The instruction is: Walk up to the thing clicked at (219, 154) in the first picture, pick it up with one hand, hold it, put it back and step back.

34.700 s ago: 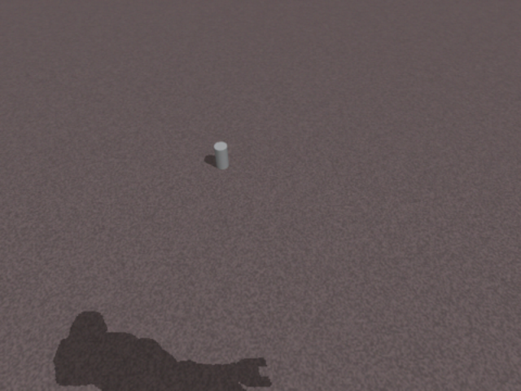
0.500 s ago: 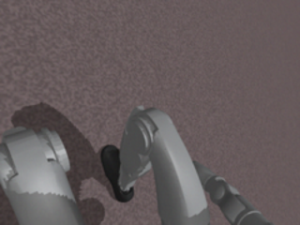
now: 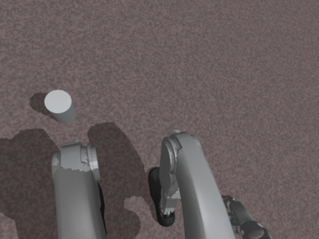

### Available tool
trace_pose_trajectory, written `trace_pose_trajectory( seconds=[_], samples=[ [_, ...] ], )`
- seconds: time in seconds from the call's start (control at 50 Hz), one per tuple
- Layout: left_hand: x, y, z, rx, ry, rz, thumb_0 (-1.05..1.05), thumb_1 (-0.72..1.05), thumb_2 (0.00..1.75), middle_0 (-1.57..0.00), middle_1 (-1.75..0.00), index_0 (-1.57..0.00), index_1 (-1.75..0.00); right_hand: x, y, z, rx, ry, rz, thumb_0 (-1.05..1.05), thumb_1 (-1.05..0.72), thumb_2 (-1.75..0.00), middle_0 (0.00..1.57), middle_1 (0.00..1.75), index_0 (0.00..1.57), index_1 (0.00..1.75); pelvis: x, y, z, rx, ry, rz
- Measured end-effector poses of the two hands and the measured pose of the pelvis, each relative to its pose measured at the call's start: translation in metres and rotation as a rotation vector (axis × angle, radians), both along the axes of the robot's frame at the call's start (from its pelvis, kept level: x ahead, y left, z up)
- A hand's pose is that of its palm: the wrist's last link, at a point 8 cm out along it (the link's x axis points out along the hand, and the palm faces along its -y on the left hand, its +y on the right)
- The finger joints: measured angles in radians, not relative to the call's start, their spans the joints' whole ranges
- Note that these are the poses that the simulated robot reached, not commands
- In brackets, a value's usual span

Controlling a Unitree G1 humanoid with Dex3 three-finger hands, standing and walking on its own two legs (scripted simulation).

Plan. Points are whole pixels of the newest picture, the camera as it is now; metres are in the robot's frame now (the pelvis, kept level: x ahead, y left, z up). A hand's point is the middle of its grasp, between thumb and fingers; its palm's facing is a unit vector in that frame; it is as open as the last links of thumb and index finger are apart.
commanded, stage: home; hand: left
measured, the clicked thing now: (62, 108) +0.45 +0.23 -0.28
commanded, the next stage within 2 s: none
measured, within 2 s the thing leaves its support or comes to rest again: neither
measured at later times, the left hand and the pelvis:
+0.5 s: hand out of the picture +0.30 +0.31 +0.12, palm faces +0.26 -0.87 -0.43, open 17.6 cm; pelvis +0.04 -0.01 +0.22, yaw +8 degrees
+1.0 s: hand out of the picture +0.23 +0.23 +0.30, palm faces +0.27 -0.91 -0.31, open 17.5 cm; pelvis +0.09 +0.02 +0.36, yaw +11 degrees
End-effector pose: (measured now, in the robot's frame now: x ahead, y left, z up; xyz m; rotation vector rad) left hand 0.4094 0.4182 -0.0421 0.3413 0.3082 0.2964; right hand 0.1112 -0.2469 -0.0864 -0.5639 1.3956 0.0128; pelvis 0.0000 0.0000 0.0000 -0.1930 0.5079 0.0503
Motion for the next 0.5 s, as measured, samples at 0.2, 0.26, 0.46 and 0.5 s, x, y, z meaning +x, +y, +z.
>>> trace_pose_trajectory(
  seconds=[0.2,0.26,0.46,0.5],
  samples=[
    [-0.077,-0.037,0.067,0.057,0.215,0.034,-0.01,-0.52,0.06,-0.05,-0.05,-0.06,-0.05,0.034,0.003,0.039,0.107,-0.092,-0.124,0.00,-0.91,-0.90,0.20,0.30,0.20,0.30,0.006,-0.003,0.070,0.067,0.070,0.030],
    [-0.098,-0.056,0.088,0.029,0.267,0.050,-0.01,-0.53,0.06,-0.06,-0.06,-0.06,-0.05,0.057,0.006,0.072,0.122,-0.173,-0.125,0.00,-0.91,-0.90,0.20,0.30,0.20,0.30,0.008,-0.006,0.102,0.081,0.065,0.039],
    [-0.136,-0.071,0.180,-0.029,0.367,0.194,-0.01,-0.56,0.04,-0.06,-0.05,-0.06,-0.05,0.129,0.012,0.197,0.113,-0.412,-0.070,0.00,-0.90,-0.90,0.20,0.30,0.20,0.30,0.037,-0.008,0.207,0.110,0.015,0.077],
    [-0.140,-0.075,0.195,-0.045,0.386,0.210,-0.01,-0.56,0.04,-0.06,-0.05,-0.06,-0.05,0.138,0.013,0.219,0.112,-0.444,-0.062,0.00,-0.90,-0.90,0.20,0.30,0.20,0.30,0.043,-0.007,0.224,0.113,-0.003,0.083]
  ],
)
